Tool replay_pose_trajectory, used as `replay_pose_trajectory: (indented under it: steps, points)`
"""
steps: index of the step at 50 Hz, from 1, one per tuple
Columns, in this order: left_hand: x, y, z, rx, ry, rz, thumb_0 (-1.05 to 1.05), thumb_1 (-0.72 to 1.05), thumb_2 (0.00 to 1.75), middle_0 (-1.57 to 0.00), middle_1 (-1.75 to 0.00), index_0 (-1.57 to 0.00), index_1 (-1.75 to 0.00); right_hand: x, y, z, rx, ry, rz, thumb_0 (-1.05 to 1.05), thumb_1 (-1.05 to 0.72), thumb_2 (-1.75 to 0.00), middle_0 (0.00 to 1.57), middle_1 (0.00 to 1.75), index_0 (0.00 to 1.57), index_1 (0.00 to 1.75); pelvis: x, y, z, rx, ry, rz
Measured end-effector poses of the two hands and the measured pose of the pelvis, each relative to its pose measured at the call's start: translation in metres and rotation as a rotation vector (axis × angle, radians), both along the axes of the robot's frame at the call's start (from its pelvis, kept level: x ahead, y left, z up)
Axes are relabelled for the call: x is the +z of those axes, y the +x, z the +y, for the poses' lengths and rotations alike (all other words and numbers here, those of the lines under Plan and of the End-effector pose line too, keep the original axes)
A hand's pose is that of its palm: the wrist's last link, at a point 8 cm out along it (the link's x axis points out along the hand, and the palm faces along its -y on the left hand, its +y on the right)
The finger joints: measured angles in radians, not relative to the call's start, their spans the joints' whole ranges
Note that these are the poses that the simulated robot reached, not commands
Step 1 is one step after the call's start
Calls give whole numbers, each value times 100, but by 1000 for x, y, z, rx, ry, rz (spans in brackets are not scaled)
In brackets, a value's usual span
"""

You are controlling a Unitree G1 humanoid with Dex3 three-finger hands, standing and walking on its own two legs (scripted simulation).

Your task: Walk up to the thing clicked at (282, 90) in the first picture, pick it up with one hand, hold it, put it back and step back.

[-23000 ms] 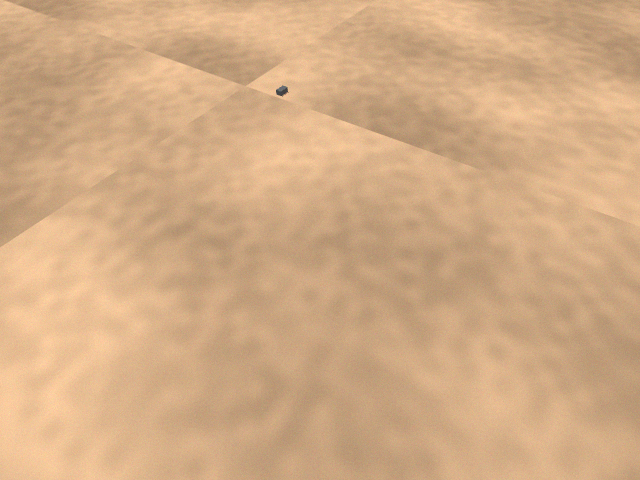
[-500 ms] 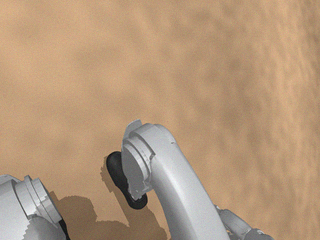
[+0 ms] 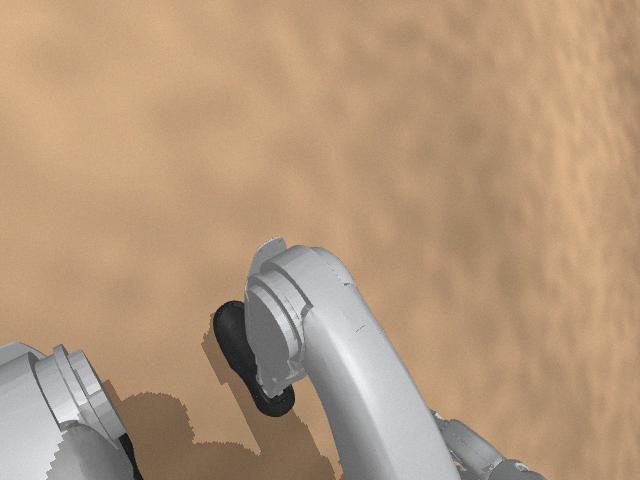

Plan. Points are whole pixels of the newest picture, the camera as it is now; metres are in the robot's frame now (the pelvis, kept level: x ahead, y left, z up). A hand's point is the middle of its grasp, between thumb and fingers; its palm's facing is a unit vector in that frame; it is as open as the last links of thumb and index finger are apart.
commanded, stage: close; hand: left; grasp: from above
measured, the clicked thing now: out of the picture +0.49 +0.29 -0.31
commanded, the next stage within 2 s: settle in 0.50 s
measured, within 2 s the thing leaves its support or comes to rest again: leaves its support in 0.90 s
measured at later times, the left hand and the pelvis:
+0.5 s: hand out of the picture +0.47 +0.29 -0.27, palm faces -0.46 -0.10 -0.88, open 6.7 cm; pelvis +0.00 +0.00 +0.00, yaw +0 degrees
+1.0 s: hand out of the picture +0.48 +0.30 -0.25, palm faces -0.42 -0.10 -0.90, open 6.6 cm; pelvis +0.00 +0.00 +0.00, yaw +1 degrees
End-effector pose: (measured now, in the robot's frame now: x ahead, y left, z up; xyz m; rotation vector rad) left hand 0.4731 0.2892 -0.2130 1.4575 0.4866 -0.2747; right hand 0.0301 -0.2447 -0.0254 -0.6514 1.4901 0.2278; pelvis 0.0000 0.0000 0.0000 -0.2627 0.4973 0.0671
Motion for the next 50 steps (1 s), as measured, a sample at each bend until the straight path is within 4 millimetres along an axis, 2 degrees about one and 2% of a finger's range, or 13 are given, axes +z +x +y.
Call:
replay_pose_trajectory:
  steps: [8, 24, 41, 45, 50]
  points:
    - [-1, 1, -1, -6, 10, -13, 0, 51, 18, -86, -30, -88, -26, 1, 0, 2, 7, -4, -11, 0, -90, -90, 20, 30, 21, 30, 0, -1, 2, -1, -3, -3]
    - [1, 6, 0, 19, 15, -6, 0, 55, 0, -97, -15, -100, -11, -2, -1, 5, -5, 20, -5, 0, -90, -90, 20, 30, 21, 30, 1, 0, 1, 0, 1, 8]
    - [2, 6, 4, 27, 10, -5, 0, 50, 0, -106, -5, -109, -2, 3, -3, -4, -17, -16, 7, 0, -91, -91, 20, 30, 21, 30, 1, 1, 0, 1, 1, 13]
    - [7, 6, 10, 30, 15, -15, 0, 49, 0, -108, -3, -110, -1, 3, -2, -6, -19, -17, 13, 0, -92, -91, 20, 30, 21, 30, 1, 2, -1, 4, 4, 21]
    - [23, 7, 17, 38, 25, -46, 0, 48, 0, -108, -2, -111, 0, 3, 2, -11, -34, -25, 4, 0, -92, -91, 20, 30, 21, 30, 3, 3, -1, 9, 7, 33]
